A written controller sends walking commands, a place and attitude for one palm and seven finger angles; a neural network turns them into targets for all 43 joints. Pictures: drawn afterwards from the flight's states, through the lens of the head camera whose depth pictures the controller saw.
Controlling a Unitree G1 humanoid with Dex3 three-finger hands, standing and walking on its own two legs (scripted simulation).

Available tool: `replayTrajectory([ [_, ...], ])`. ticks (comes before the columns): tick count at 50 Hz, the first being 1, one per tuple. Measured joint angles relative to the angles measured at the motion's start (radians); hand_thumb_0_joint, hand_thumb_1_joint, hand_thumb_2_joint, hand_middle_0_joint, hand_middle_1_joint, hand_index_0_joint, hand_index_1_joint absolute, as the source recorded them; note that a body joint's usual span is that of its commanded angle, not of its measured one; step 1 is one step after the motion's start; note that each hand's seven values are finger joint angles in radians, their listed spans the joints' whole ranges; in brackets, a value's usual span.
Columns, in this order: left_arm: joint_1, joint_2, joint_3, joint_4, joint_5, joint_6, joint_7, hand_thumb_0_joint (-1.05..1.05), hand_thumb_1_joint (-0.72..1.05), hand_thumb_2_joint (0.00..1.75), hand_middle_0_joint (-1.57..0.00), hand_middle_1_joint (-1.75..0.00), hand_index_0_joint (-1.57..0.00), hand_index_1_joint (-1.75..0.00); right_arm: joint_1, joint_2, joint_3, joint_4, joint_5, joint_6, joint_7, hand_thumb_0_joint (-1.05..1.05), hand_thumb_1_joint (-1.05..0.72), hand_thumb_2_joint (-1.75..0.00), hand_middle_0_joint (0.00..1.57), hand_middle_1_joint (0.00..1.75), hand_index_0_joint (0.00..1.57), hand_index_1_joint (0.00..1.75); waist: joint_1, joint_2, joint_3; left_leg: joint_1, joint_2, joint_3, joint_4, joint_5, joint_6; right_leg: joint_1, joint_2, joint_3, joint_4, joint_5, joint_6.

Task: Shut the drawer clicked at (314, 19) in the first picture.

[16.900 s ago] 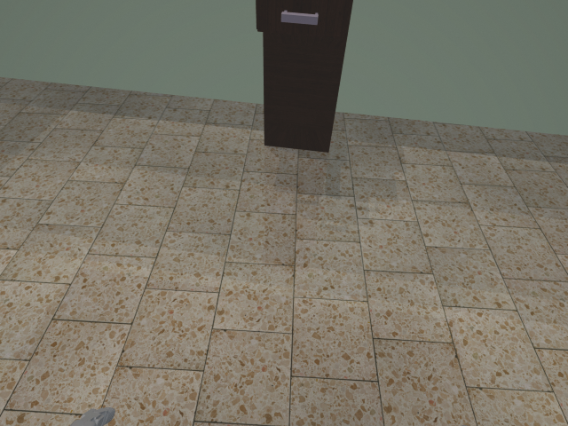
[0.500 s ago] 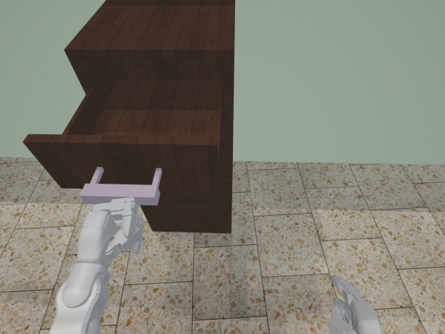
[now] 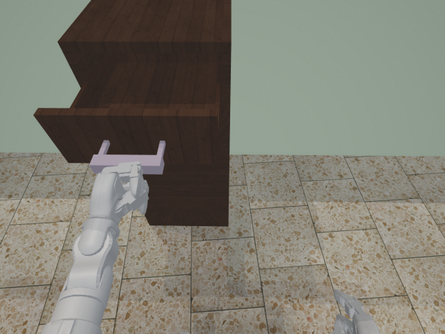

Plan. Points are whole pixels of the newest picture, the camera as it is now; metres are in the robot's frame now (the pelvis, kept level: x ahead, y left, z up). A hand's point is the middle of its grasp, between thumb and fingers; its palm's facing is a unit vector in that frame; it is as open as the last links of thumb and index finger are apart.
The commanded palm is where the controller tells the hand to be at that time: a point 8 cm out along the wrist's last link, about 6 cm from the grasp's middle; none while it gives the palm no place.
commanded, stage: push the drawer shut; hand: left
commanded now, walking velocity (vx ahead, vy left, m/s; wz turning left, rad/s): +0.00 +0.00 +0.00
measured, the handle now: (130, 154) +0.43 +0.19 +0.08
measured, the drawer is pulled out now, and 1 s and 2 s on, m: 0.21 0.09 0.00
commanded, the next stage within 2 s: pull the fist back off the drawer in 1.92 s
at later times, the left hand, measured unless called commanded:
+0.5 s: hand (149, 169) +0.40 +0.15 +0.07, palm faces +0.00 -1.00 -0.03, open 3.3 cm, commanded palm +0.38 +0.21 +0.08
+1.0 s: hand (156, 143) +0.46 +0.15 +0.07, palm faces +0.01 -1.00 -0.02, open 3.4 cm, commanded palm +0.44 +0.20 +0.08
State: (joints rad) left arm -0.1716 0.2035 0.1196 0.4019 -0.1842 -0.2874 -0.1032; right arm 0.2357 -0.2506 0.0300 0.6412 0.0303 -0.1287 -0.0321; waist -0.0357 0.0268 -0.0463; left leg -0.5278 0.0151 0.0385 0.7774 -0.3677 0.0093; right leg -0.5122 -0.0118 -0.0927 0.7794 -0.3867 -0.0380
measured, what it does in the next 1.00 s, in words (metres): stands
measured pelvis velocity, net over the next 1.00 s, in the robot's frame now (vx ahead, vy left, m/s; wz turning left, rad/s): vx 0.00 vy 0.01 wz -0.02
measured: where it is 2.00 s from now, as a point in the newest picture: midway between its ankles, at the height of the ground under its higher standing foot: outside the picture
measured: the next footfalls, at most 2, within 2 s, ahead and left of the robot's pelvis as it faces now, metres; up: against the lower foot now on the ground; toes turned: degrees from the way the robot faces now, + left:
none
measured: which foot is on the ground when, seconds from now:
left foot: down 0.00-1.00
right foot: down 0.00-1.00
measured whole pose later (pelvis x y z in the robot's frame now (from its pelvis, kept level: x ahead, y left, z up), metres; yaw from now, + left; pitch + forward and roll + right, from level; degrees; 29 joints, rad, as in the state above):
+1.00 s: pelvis +0.00 +0.01 -0.01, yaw -1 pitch +13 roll -1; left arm -0.73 0.31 0.27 1.03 -0.12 -0.40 -0.09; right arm 0.34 -0.26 0.02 0.68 0.01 -0.02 0.00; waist -0.12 0.02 -0.07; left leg -0.69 0.03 0.05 0.85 -0.38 0.02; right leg -0.67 0.00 -0.07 0.83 -0.38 -0.03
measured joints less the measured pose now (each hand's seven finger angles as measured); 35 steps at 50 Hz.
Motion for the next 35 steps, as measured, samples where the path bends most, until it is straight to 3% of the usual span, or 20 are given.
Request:
replayTrajectory([
  [35, -0.353, 0.043, 0.075, 0.389, 0.040, -0.060, 0.017, 0.02, 0.86, 0.92, -1.40, -1.60, -1.40, -1.60, 0.062, 0.001, -0.014, 0.022, -0.010, 0.085, 0.023, 0.01, -0.91, -0.90, 0.20, 0.30, 0.21, 0.30, -0.042, -0.009, -0.014, -0.078, 0.004, 0.014, 0.028, -0.005, 0.014, -0.076, 0.004, 0.015, 0.010, 0.012, 0.012],
])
